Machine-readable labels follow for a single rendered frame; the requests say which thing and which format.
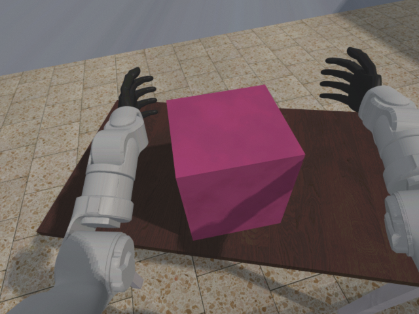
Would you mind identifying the robot left forearm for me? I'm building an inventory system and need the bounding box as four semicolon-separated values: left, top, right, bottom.
54;106;149;282

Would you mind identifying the robot right hand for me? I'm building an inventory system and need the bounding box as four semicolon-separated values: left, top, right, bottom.
319;47;382;112

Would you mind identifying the table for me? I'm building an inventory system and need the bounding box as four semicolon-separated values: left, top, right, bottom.
37;100;419;314

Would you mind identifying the robot right upper arm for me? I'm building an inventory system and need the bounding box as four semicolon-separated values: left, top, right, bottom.
384;190;419;272

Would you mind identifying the robot left upper arm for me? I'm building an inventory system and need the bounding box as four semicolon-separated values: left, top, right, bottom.
6;231;136;314

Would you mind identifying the carton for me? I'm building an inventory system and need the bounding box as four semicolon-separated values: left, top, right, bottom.
166;84;305;241

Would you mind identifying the robot left hand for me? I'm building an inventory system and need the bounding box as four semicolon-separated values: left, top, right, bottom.
118;67;158;118

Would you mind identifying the robot right forearm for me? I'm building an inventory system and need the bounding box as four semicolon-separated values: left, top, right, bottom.
358;85;419;196

